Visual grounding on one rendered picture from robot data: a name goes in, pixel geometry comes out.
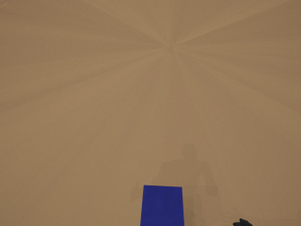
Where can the carton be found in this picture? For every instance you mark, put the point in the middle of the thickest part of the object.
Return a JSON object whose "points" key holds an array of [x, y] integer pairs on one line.
{"points": [[162, 206]]}

